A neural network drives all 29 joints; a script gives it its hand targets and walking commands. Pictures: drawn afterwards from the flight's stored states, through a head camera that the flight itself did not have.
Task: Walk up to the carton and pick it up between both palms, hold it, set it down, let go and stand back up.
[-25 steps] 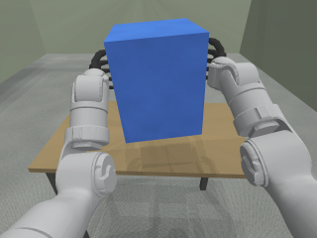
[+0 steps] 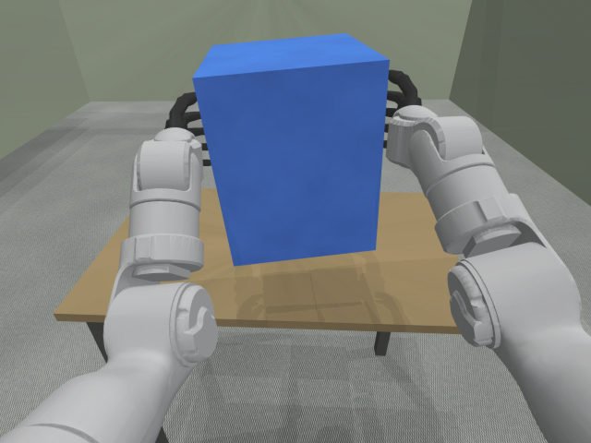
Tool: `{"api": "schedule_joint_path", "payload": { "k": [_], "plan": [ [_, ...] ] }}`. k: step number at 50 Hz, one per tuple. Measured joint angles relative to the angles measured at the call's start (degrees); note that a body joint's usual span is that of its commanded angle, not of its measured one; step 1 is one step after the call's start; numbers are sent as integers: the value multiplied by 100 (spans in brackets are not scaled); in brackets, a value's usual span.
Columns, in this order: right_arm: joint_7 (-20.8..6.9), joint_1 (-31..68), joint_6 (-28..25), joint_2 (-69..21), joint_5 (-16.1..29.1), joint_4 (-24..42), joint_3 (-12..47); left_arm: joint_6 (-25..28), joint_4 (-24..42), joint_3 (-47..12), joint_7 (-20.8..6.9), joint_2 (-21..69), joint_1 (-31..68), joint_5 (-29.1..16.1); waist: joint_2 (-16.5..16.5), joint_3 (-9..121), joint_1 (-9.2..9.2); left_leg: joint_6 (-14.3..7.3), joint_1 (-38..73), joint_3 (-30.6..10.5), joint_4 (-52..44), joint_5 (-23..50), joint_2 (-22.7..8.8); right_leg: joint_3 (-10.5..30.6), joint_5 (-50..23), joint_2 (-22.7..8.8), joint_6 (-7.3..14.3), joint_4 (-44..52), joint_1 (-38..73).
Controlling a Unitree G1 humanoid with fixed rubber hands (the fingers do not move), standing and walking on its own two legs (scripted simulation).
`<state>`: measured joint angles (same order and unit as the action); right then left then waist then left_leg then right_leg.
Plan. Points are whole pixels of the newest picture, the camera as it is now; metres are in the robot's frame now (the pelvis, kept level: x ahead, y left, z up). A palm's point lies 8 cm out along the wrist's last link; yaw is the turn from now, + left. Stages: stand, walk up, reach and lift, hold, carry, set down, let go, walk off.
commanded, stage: hold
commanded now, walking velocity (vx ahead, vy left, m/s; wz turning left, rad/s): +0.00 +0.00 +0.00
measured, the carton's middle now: (292, 145) +0.43 +0.01 +0.27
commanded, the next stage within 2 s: none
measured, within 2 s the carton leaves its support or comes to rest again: neither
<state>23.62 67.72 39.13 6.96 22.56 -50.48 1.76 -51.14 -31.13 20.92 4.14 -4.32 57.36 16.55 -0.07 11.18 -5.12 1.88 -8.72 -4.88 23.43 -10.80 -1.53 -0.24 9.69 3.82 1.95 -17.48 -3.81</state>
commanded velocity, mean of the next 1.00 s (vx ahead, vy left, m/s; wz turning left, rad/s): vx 0.00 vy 0.00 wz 0.00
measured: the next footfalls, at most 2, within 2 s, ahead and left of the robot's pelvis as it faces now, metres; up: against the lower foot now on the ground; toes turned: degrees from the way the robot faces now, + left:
none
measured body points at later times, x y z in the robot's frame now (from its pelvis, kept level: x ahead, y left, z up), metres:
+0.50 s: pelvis +0.00 +0.00 +0.00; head -0.11 +0.02 +0.44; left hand +0.38 +0.15 +0.30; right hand +0.37 -0.13 +0.32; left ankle +0.03 +0.14 -0.75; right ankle +0.00 -0.10 -0.75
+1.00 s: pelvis +0.00 +0.00 +0.00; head -0.10 +0.02 +0.44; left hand +0.38 +0.16 +0.30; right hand +0.37 -0.13 +0.32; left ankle +0.03 +0.14 -0.75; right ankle +0.00 -0.10 -0.75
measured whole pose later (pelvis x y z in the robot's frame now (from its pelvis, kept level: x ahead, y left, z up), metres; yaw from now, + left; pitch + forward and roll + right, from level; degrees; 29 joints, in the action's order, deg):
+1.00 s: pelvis +0.00 +0.00 +0.00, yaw +0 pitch -4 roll -2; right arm 23.3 68.2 39.2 7.3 22.5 -51.4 1.6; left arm -50.8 -32.4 20.4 4.5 -4.5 58.0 16.2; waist 0.0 11.3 -5.1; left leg 1.7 -9.3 -4.9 23.6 -10.7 -1.4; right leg 0.1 9.5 3.8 1.8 -17.5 -4.3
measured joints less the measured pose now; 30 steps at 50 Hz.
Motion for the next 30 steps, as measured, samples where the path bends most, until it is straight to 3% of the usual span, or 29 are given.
{"api": "schedule_joint_path", "payload": {
  "k": [30],
  "plan": [
    [-53, 154, -6, 39, -63, -228, -81, 56, -254, -12, 31, -19, 157, -14, -8, 26, 12, -16, -63, 8, -11, 38, 17, 25, -28, -12, -16, -8, -73]
  ]
}}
